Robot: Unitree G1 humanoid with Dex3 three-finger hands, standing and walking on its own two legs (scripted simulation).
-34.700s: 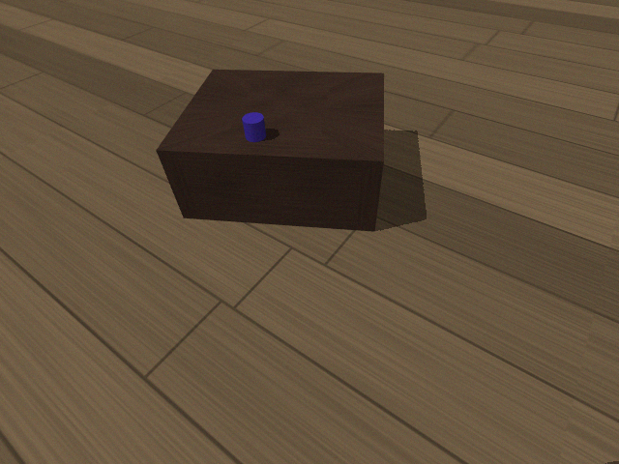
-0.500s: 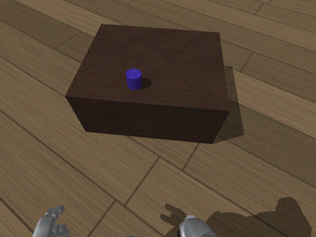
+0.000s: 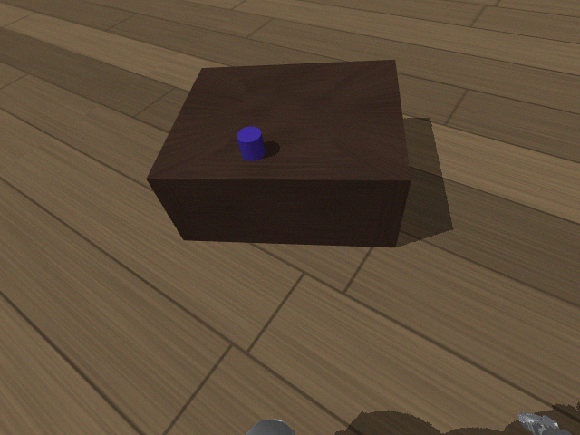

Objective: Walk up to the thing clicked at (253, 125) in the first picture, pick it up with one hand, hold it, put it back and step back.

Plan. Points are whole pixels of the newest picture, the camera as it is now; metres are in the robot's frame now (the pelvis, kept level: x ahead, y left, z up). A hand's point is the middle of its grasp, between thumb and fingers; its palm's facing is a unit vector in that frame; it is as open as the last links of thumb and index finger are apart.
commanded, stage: step back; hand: left
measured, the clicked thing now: (251, 143) +1.07 +0.24 -0.33
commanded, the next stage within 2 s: stand in 1.04 s
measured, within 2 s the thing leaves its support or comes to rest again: neither
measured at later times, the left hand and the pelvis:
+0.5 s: hand out of the picture -0.04 +0.26 -0.14, palm faces +0.12 -0.91 -0.39, open 7.4 cm; pelvis -0.06 -0.01 +0.00, yaw +4 degrees
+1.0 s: hand out of the picture +0.05 +0.31 -0.15, palm faces +0.08 -0.93 -0.37, open 7.4 cm; pelvis -0.02 +0.04 +0.00, yaw +4 degrees
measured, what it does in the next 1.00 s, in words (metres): steps on the spot: left foot, then left foot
